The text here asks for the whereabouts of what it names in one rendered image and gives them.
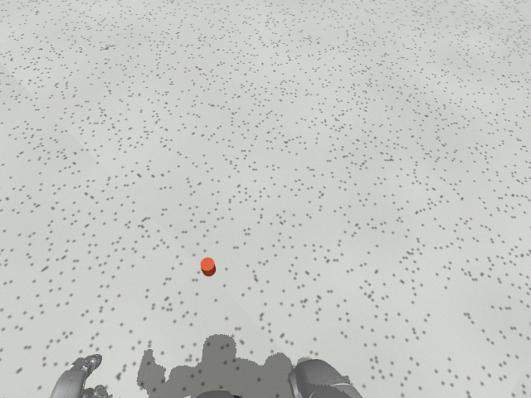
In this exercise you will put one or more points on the left robot hand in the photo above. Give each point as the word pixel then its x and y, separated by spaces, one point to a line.
pixel 71 383

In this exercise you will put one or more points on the tin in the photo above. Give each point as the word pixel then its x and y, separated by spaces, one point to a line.
pixel 208 266

